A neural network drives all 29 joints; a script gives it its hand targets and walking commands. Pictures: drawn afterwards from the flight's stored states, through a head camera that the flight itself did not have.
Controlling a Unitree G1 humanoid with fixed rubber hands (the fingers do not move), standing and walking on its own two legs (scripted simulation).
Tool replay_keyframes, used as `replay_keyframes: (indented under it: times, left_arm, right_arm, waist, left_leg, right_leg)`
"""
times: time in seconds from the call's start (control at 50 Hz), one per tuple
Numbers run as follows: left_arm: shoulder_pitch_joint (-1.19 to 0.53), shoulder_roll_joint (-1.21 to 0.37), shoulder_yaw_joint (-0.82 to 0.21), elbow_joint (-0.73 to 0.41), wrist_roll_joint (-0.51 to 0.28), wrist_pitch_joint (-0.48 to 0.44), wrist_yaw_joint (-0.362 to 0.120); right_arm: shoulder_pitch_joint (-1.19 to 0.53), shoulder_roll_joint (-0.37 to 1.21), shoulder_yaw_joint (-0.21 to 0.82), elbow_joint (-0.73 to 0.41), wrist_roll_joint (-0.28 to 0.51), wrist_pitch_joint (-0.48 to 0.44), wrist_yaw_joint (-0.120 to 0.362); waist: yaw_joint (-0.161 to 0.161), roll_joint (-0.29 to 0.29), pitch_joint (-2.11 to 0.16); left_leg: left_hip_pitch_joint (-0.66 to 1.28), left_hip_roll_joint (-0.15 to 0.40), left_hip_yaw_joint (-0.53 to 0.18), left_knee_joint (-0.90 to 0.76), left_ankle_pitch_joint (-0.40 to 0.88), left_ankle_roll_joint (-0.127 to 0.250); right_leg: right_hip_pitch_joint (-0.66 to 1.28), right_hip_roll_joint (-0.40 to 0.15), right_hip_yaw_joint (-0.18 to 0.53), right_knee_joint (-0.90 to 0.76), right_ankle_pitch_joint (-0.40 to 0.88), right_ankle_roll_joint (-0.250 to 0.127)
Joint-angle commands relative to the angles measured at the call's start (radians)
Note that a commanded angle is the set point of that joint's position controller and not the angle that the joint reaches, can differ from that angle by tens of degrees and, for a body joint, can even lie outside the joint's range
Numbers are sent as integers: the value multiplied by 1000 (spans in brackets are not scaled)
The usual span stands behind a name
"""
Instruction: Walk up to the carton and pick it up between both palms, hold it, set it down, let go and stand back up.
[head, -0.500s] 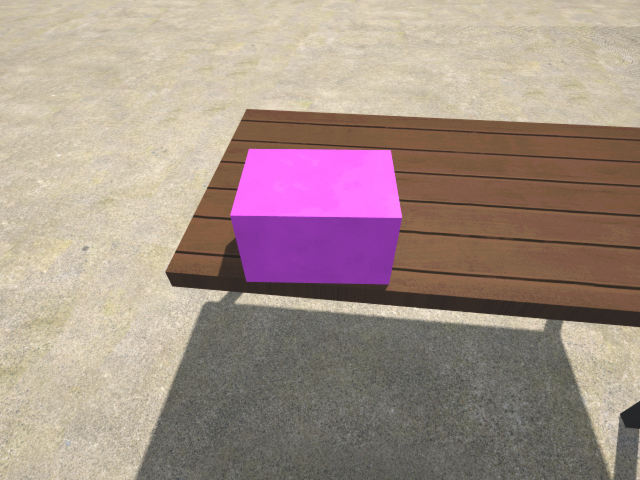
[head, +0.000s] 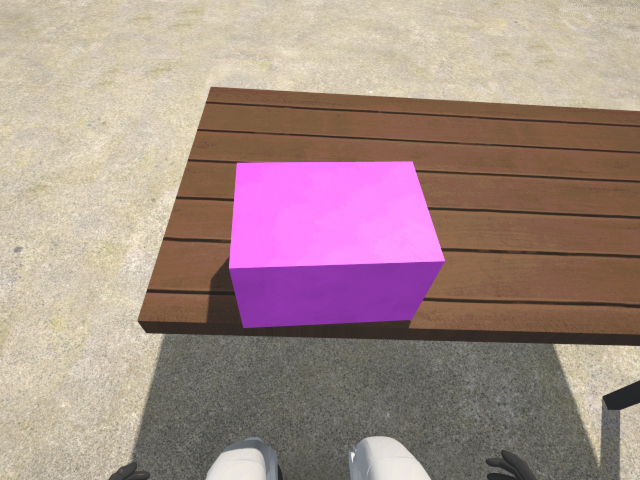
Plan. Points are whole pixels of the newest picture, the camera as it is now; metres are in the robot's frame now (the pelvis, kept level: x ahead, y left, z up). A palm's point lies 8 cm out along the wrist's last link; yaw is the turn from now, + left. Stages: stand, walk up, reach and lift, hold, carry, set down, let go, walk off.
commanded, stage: walk up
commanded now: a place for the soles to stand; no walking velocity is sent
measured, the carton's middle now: (327, 244) +0.45 -0.01 -0.03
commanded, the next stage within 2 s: none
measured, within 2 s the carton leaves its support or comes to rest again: neither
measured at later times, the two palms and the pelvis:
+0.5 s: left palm (98, 440) +0.17 +0.27 -0.07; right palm out of the picture +0.11 -0.26 -0.09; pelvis +0.01 +0.01 +0.00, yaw -1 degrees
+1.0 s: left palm out of the picture +0.11 +0.26 -0.08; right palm (553, 471) +0.13 -0.30 -0.08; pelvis +0.01 -0.03 +0.01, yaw +2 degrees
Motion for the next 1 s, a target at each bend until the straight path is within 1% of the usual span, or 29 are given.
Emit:
replay_keyframes:
  times: [0.0, 0.04, 0.08, 0.12, 0.16, 0.18, 0.2, 0.22, 0.24, 0.26, 0.28, 0.32, 0.34, 0.36, 0.38, 0.4, 0.42, 0.46, 0.5, 0.58, 0.64, 0.66, 0.7, 0.76, 0.82, 0.88, 0.92, 0.96, 0.98]
  left_arm:
    - [93, 46, 14, -76, -6, 1, 0]
    - [62, 46, 7, -78, -12, 7, 6]
    - [20, 59, 4, -85, -12, 8, 12]
    - [-7, 74, 11, -82, -12, 12, 16]
    - [-3, 93, 19, -78, -11, 14, 14]
    - [-15, 117, 24, -82, -10, 10, 13]
    - [-55, 163, 34, -98, -9, 7, 12]
    - [-114, 230, 51, -110, -28, 8, 13]
    - [-187, 239, 55, -108, -35, 8, 17]
    - [-247, 204, 44, -110, -36, 6, 18]
    - [-260, 177, 33, -113, -35, 6, 17]
    - [-250, 158, 22, -112, -29, 6, 11]
    - [-237, 146, 18, -107, -29, 7, 4]
    - [-216, 120, 8, -102, -32, 8, -4]
    - [-181, 100, 4, -91, -38, 12, -10]
    - [-162, 94, 6, -81, -38, 16, -11]
    - [-152, 97, 9, -75, -34, 16, -11]
    - [-157, 110, 12, -68, -30, 7, -15]
    - [-158, 116, 12, -66, -31, -2, -16]
    - [-155, 126, 9, -61, -30, -9, -16]
    - [-146, 134, 9, -55, -29, -14, -15]
    - [-161, 169, 22, -52, -20, -4, -18]
    - [-139, 155, 19, -49, -17, 3, -21]
    - [-125, 151, 19, -50, -15, 4, -25]
    - [-138, 171, 25, -57, -20, 6, -25]
    - [-182, 199, 30, -58, -28, 14, -17]
    - [-222, 201, 29, -65, -22, 20, -11]
    - [-234, 203, 27, -66, -19, 29, -9]
    - [-239, 198, 24, -67, -17, 34, -10]
  right_arm:
    - [-5, -161, -28, -72, 2, -25, -1]
    - [-17, -167, -20, -85, 3, -22, -1]
    - [-15, -184, -17, -96, 5, -11, 3]
    - [-15, -210, -18, -105, 8, 7, 6]
    - [-28, -218, -15, -121, 17, 29, 9]
    - [-7, -197, -6, -125, 23, 37, 11]
    - [38, -156, 10, -132, 31, 41, 13]
    - [54, -147, 12, -129, 41, 52, 9]
    - [82, -160, 0, -118, 30, 63, 5]
    - [95, -176, -10, -109, 23, 63, 7]
    - [98, -184, -13, -98, 23, 53, 10]
    - [104, -185, -17, -93, 25, 25, 13]
    - [95, -192, -16, -102, 21, 12, 12]
    - [78, -204, -14, -114, 18, 1, 10]
    - [29, -233, -20, -120, 21, -2, 8]
    - [-19, -248, -25, -125, 25, -1, 9]
    - [-56, -242, -23, -130, 28, 0, 13]
    - [-61, -218, -13, -139, 35, 0, 17]
    - [-49, -212, -12, -138, 37, 1, 21]
    - [-41, -204, -14, -136, 36, 4, 29]
    - [-33, -198, -16, -138, 35, 5, 31]
    - [-24, -229, -32, -144, 30, 0, 22]
    - [-26, -246, -38, -146, 26, -2, 13]
    - [-29, -238, -39, -156, 24, 1, 8]
    - [-14, -220, -36, -159, 27, 7, 7]
    - [39, -169, -27, -149, 27, 8, 5]
    - [82, -169, -31, -139, 19, 6, 2]
    - [98, -178, -34, -138, 18, -1, -2]
    - [105, -184, -35, -139, 18, -6, -5]
  waist:
    - [34, 172, -86]
    - [37, 187, -120]
    - [27, 201, -167]
    - [25, 197, -211]
    - [42, 164, -225]
    - [38, 105, -224]
    - [18, -31, -231]
    - [15, -141, -200]
    - [-3, -166, -157]
    - [-26, -158, -122]
    - [-33, -135, -128]
    - [-39, -119, -169]
    - [-30, -96, -189]
    - [-12, -55, -212]
    - [14, -2, -208]
    - [29, 33, -166]
    - [44, 49, -132]
    - [44, 50, -125]
    - [38, 81, -138]
    - [31, 119, -148]
    - [25, 111, -150]
    - [22, 90, -114]
    - [27, 103, -127]
    - [29, 100, -154]
    - [22, 38, -157]
    - [7, -88, -168]
    - [-5, -119, -196]
    - [-6, -119, -225]
    - [-9, -107, -237]
  left_leg:
    - [-96, 236, -247, -385, 274, 185]
    - [-66, 226, -198, -321, 446, 180]
    - [-26, 219, -189, -269, 499, 159]
    - [-36, 222, -203, -231, 388, 138]
    - [-102, 208, -206, -201, 158, 91]
    - [-136, 180, -191, -172, 15, 51]
    - [-158, 118, -147, -101, -174, -5]
    - [-28, -19, -83, 71, -247, -54]
    - [100, -27, -107, 190, -222, -67]
    - [150, -15, -122, 186, -194, -68]
    - [159, -15, -122, 112, -167, -60]
    - [143, 4, -140, -72, -47, -45]
    - [134, 36, -181, -139, 1, -34]
    - [107, 93, -257, -208, -13, -15]
    - [24, 140, -336, -284, -124, 23]
    - [-96, 170, -384, -356, -226, 48]
    - [-164, 173, -389, -393, -265, 49]
    - [-170, 138, -338, -401, -240, 21]
    - [-139, 120, -312, -393, -244, 6]
    - [-104, 107, -296, -398, -286, 2]
    - [-87, 94, -279, -381, -292, -2]
    - [-94, 121, -304, -373, -248, 1]
    - [-88, 140, -313, -368, -222, 17]
    - [-82, 121, -286, -328, -211, 12]
    - [-43, 59, -234, -224, -210, -14]
    - [65, -58, -125, 7, -146, -45]
    - [108, -60, -121, 85, -146, -39]
    - [113, -41, -137, 38, -107, -30]
    - [115, -22, -156, -18, -61, -25]
  right_leg:
    - [51, -45, 12, -180, 45, 15]
    - [80, -51, -1, -309, 86, 21]
    - [114, -44, -17, -411, 157, 21]
    - [183, -24, -40, -504, 225, 10]
    - [266, -15, -40, -630, 328, -12]
    - [284, -44, 15, -676, 346, -32]
    - [245, -165, 199, -768, 269, -79]
    - [-18, -285, 375, -902, 58, -190]
    - [-216, -319, 432, -981, -98, -255]
    - [-278, -297, 387, -993, -105, -246]
    - [-233, -245, 297, -963, -30, -205]
    - [-123, -179, 195, -842, 124, -137]
    - [-87, -159, 168, -783, 168, -111]
    - [-46, -127, 136, -726, 172, -83]
    - [4, -64, 86, -682, 120, -55]
    - [82, -30, 39, -634, 114, -38]
    - [132, -28, 22, -629, 139, -32]
    - [154, -44, 34, -667, 198, -34]
    - [138, -52, 48, -692, 201, -38]
    - [118, -56, 54, -725, 171, -35]
    - [99, -64, 65, -753, 150, -36]
    - [65, -62, 49, -721, 188, -36]
    - [75, -51, 26, -699, 225, -32]
    - [87, -64, 35, -716, 232, -44]
    - [6, -118, 116, -812, 129, -78]
    - [-114, -208, 213, -955, 32, -150]
    - [-116, -235, 204, -944, 112, -182]
    - [-82, -225, 153, -885, 213, -176]
    - [-62, -211, 126, -843, 245, -160]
